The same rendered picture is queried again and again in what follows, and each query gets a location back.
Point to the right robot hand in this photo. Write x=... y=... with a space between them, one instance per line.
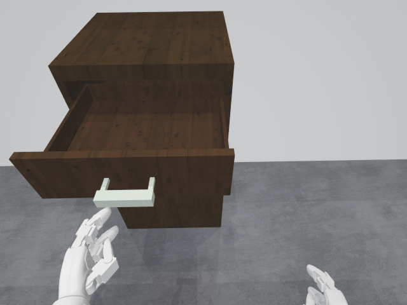
x=332 y=296

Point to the handle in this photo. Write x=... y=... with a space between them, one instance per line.
x=125 y=198

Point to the left robot hand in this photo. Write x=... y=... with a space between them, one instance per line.
x=80 y=273

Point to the drawer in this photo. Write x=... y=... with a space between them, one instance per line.
x=129 y=132

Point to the cabinet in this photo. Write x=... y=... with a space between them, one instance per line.
x=153 y=47

